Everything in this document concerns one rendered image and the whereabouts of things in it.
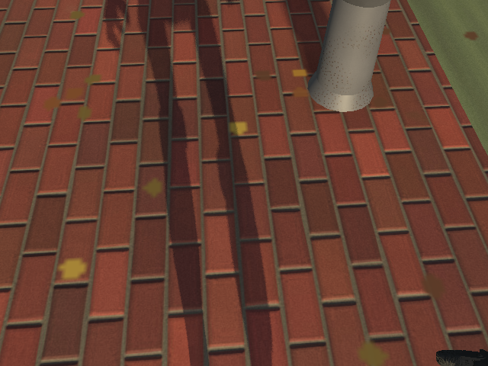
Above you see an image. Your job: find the robot right hand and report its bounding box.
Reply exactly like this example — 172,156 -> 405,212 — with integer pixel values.
436,349 -> 488,366

